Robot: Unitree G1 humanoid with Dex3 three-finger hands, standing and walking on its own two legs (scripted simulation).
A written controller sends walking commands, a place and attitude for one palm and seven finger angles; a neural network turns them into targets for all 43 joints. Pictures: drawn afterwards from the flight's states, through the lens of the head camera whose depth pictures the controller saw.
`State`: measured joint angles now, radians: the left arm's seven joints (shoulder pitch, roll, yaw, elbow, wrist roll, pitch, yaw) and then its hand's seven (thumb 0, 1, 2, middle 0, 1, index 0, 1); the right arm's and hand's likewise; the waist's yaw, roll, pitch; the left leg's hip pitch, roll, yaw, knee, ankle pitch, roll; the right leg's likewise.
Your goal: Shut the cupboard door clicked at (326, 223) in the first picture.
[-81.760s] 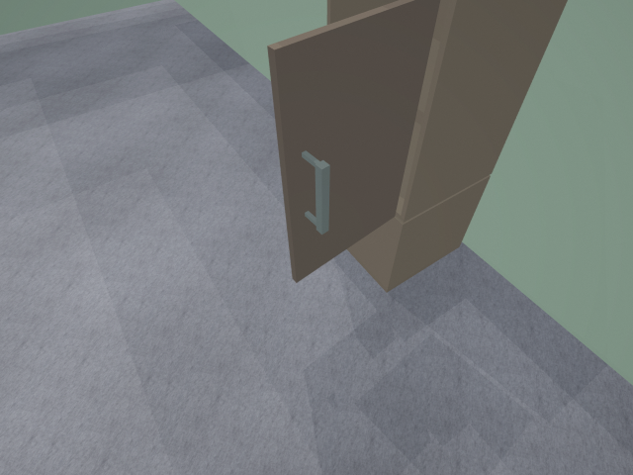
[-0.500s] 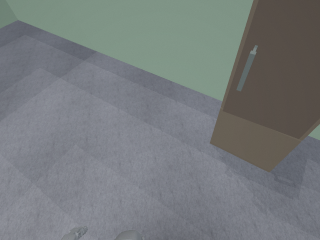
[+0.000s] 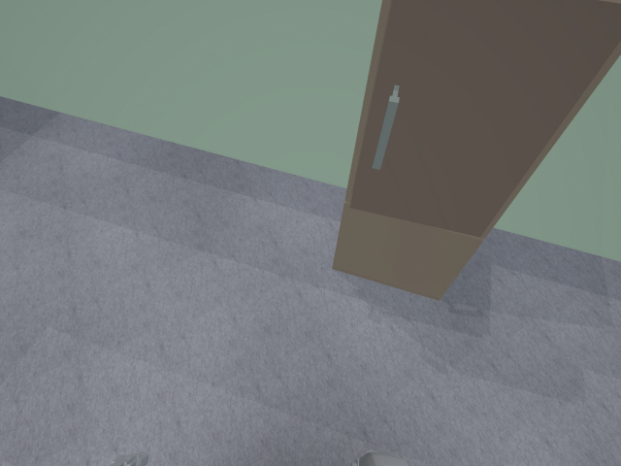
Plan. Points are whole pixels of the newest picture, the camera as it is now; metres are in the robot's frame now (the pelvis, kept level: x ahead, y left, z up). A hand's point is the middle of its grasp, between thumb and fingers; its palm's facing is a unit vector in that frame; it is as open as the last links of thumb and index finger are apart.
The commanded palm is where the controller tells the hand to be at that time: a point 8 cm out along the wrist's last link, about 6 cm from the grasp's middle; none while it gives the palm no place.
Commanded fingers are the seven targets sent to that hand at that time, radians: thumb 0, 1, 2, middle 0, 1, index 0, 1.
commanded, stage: turn to face it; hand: left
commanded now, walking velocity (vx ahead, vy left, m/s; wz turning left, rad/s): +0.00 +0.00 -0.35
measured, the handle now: (385, 129) +0.76 -0.11 -0.04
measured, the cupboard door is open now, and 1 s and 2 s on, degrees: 3 3 3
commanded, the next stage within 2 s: take the last steps up to it in 0.24 s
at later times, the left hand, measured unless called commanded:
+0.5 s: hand out of the picture +0.11 +0.15 -0.17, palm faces -0.11 -0.98 -0.19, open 7.4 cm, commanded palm none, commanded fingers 0.00 0.90 0.90 -0.20 -0.30 -0.20 -0.30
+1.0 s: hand (304, 358) +0.30 +0.02 -0.18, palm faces -0.32 -0.92 -0.21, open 7.4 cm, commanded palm none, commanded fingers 0.00 0.90 0.90 -0.20 -0.30 -0.20 -0.30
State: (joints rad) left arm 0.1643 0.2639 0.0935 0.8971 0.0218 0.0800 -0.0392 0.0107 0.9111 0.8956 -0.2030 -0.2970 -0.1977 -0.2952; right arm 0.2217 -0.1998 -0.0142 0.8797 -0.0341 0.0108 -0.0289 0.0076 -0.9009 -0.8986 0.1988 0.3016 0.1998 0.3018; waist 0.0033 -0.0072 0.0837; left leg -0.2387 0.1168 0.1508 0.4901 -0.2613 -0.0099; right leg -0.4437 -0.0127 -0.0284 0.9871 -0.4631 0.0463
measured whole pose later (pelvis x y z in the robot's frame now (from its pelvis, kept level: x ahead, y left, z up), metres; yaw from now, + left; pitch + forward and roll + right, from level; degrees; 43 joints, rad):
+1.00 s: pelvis +0.15 -0.13 -0.03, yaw -17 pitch +0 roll +0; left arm 0.13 0.21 0.07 0.98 0.03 -0.03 -0.05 0.01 0.91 0.90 -0.20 -0.30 -0.20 -0.30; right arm 0.42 -0.20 -0.04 1.10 -0.02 0.00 -0.01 0.01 -0.90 -0.90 0.20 0.30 0.20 0.30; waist -0.05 0.02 0.10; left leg -0.13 0.18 0.10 0.80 -0.53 -0.05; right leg -0.44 -0.03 -0.09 0.66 -0.22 -0.05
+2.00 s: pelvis +0.26 -0.18 -0.01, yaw -15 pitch -1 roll +0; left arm 0.22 0.17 0.02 1.03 0.02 0.00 0.05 0.01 0.91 0.90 -0.21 -0.30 -0.20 -0.30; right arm 0.19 -0.19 -0.03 1.04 -0.01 0.03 -0.02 0.01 -0.91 -0.90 0.19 0.30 0.19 0.30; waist 0.00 -0.01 0.07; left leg -0.25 0.04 0.04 0.59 -0.31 -0.01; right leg -0.15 0.01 -0.10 0.54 -0.37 -0.05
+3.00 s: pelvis +0.24 -0.16 +0.00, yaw -15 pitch +1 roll +1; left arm 0.24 0.18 -0.02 1.10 0.02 -0.03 0.02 0.01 0.91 0.90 -0.21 -0.30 -0.20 -0.30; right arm 0.22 -0.20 0.00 1.10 -0.01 -0.03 -0.02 0.01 -0.91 -0.90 0.19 0.30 0.20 0.30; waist 0.00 0.00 0.04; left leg -0.24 -0.02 0.06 0.42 -0.19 0.03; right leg -0.19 0.00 0.01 0.47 -0.30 -0.02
